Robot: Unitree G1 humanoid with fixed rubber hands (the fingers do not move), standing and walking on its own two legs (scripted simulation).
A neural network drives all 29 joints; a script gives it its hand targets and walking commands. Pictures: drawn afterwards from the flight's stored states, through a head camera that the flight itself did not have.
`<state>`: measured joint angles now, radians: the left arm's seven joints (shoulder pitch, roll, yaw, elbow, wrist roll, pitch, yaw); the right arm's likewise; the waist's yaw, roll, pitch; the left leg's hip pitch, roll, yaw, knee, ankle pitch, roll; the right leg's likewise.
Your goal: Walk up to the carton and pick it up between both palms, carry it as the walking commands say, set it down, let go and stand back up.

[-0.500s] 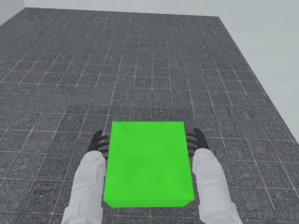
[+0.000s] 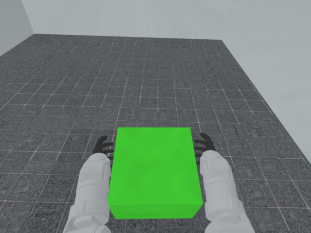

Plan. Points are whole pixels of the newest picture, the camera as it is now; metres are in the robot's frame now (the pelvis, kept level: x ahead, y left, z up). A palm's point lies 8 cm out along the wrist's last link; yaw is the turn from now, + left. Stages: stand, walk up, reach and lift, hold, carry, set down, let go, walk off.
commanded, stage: reach and lift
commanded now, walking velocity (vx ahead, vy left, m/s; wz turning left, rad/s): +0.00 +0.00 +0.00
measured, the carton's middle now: (154, 171) +0.31 +0.00 -0.04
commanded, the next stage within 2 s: hold in 0.70 s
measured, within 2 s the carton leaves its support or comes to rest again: neither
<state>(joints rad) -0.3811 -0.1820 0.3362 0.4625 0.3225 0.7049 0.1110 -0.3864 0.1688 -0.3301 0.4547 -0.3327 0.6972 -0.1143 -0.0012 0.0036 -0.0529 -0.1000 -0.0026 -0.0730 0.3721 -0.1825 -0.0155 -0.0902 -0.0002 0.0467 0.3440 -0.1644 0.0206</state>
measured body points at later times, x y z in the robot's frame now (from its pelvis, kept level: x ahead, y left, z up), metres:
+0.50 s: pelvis +0.01 +0.00 +0.00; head -0.05 +0.01 +0.45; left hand +0.31 +0.15 +0.03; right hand +0.31 -0.16 +0.04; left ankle +0.02 +0.13 -0.75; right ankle +0.02 -0.13 -0.75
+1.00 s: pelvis +0.01 +0.00 +0.00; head -0.06 +0.00 +0.45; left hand +0.30 +0.15 +0.03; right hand +0.30 -0.16 +0.04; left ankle +0.02 +0.13 -0.75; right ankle +0.02 -0.13 -0.75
